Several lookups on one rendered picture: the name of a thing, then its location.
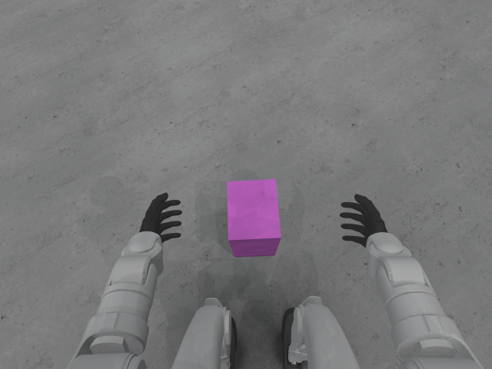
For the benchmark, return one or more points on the carton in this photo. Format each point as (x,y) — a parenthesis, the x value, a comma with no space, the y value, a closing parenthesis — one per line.
(253,218)

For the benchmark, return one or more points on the robot left upper arm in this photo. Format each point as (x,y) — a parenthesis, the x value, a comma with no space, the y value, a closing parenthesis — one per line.
(108,361)

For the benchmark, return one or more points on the robot shin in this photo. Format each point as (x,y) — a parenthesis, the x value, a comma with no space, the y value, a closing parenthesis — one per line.
(225,352)
(297,353)

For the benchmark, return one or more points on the robot left hand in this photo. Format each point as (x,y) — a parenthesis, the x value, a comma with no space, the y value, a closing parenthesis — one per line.
(154,217)

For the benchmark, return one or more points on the right robot forearm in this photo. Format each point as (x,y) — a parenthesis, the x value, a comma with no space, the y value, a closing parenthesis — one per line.
(420,327)

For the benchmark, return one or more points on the left robot forearm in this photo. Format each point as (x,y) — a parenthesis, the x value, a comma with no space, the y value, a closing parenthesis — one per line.
(120,325)

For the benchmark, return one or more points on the robot right hand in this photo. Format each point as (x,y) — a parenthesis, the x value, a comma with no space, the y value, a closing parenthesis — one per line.
(370,218)

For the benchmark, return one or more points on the robot left shin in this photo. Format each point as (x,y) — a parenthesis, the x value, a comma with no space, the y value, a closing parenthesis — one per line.
(225,352)

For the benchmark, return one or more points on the robot right shin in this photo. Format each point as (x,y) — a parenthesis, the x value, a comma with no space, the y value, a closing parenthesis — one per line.
(297,353)

